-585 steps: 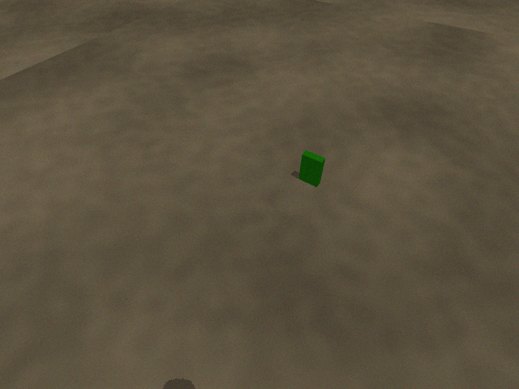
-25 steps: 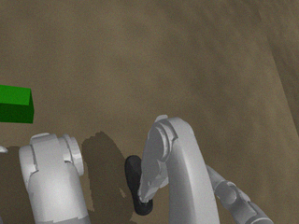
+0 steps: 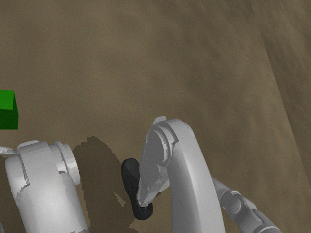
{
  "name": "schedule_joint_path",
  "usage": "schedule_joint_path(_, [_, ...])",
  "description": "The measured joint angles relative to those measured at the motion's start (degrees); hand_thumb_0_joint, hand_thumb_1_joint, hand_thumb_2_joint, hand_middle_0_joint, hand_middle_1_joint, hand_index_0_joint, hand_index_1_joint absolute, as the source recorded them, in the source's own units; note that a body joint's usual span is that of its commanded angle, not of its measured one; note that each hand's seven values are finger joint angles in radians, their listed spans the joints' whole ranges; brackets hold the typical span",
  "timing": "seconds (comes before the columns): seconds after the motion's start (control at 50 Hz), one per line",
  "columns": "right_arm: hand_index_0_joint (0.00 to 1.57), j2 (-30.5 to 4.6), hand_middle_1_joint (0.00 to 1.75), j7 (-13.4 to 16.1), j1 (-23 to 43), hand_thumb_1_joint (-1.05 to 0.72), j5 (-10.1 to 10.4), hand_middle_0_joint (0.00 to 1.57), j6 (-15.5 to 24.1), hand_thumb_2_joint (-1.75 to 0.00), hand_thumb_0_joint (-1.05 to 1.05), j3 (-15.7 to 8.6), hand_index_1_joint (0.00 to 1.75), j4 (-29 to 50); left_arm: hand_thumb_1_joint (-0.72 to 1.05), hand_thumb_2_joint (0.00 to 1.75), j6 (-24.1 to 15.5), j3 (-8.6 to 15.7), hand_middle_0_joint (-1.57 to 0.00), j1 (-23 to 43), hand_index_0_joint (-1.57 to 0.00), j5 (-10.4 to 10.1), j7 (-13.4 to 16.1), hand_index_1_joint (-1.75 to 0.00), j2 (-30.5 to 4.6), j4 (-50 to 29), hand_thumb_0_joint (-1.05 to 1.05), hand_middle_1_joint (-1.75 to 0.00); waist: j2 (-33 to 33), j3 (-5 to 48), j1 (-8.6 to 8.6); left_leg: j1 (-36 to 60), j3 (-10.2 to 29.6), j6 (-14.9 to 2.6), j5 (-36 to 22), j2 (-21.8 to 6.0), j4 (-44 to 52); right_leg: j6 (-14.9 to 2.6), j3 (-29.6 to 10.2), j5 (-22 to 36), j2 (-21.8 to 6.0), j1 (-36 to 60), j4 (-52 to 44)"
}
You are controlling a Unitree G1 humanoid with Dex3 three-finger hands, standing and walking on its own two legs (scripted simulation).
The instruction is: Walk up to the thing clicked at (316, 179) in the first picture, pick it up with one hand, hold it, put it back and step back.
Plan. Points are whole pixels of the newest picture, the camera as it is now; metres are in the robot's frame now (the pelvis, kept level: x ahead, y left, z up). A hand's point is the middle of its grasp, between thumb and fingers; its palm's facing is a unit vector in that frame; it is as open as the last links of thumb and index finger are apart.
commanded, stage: close in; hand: left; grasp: from the side
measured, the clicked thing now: out of the picture +0.43 +0.27 -0.19
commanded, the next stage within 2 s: rest palm in 0.08 s
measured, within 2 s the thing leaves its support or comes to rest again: neither
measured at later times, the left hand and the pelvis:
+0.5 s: hand out of the picture +0.40 +0.27 -0.16, palm faces +0.36 -0.93 -0.02, open 17.2 cm; pelvis +0.00 +0.00 +0.00, yaw -1 degrees
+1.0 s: hand out of the picture +0.41 +0.27 -0.17, palm faces +0.37 -0.93 -0.01, open 11.4 cm; pelvis +0.00 +0.00 +0.00, yaw -1 degrees
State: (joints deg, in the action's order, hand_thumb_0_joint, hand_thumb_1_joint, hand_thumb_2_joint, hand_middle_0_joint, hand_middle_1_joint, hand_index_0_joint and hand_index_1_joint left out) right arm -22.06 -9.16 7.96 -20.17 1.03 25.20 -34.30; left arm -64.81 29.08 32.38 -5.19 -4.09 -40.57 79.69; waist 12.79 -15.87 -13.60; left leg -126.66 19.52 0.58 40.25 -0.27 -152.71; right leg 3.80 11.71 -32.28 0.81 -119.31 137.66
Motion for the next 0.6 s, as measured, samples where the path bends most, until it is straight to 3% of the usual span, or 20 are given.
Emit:
schedule_joint_path(0.28, [0.21,0.7,0.3,-1.1,1.8,-0.94,-0.3,0.21,-0.1,-0.91,0.0,-0.1,0.3,-0.2,-0.59,0.11,-1.4,-3.3,-0.06,-0.4,-0.06,1.4,5.4,-0.09,1.0,-0.1,-0.01,-0.08,0.1,0.2,0.55,0.1,0.5,0.3,0.1,0.1,0.1,0.11,0.4,0.0,0.0,0.1,-0.2])
schedule_joint_path(0.6, [0.21,0.9,0.3,-1.4,2.6,-0.92,-1.0,0.21,-0.2,-0.9,0.0,1.4,0.3,-0.2,-0.47,0.16,-2.7,-2.1,-0.09,-0.1,-0.08,2.5,8.2,-0.1,-1.0,2.1,-0.01,-0.09,1.3,-0.9,0.27,0.3,1.3,0.21,0.4,-0.1,-0.4,0.27,0.9,0.3,0.6,0.3,-0.4])
